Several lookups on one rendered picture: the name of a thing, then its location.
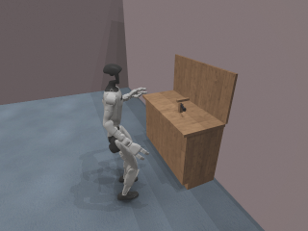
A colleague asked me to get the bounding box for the robot left hand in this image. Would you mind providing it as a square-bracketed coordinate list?
[129, 88, 147, 99]

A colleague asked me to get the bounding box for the right robot upper arm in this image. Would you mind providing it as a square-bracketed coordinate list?
[103, 92, 117, 128]

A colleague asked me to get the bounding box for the robot left thigh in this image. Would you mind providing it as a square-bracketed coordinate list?
[119, 125, 133, 142]

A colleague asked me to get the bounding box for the robot right hand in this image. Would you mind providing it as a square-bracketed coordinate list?
[128, 142, 149, 160]

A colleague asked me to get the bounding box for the robot left forearm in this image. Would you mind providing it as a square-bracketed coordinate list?
[122, 93, 131, 102]

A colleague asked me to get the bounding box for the robot right forearm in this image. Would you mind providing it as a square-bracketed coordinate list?
[104, 121, 132, 147]

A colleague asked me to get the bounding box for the tap lever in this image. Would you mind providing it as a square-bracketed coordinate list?
[180, 103, 187, 112]

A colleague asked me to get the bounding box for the robot left shin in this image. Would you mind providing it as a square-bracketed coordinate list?
[123, 161, 128, 178]

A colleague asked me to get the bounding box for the counter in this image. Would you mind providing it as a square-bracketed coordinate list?
[142, 54, 238, 190]

